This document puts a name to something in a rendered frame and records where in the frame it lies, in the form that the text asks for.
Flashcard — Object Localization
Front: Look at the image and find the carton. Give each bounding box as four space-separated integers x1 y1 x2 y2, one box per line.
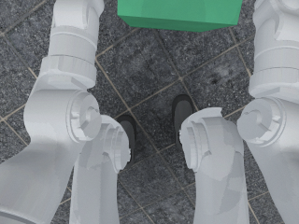
117 0 243 33

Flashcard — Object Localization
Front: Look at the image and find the right robot thigh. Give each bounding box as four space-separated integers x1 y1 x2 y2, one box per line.
183 116 249 224

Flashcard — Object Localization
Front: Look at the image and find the left robot upper arm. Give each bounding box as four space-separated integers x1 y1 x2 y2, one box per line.
0 89 102 224

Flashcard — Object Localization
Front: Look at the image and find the robot right forearm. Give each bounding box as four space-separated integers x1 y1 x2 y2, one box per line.
249 0 299 104

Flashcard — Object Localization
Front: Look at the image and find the robot left forearm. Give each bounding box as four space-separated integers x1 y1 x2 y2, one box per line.
23 0 105 124

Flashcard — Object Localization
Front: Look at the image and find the right robot upper arm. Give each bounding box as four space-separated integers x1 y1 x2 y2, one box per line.
236 96 299 224

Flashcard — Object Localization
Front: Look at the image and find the robot right shin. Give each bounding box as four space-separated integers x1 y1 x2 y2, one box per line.
178 107 244 157

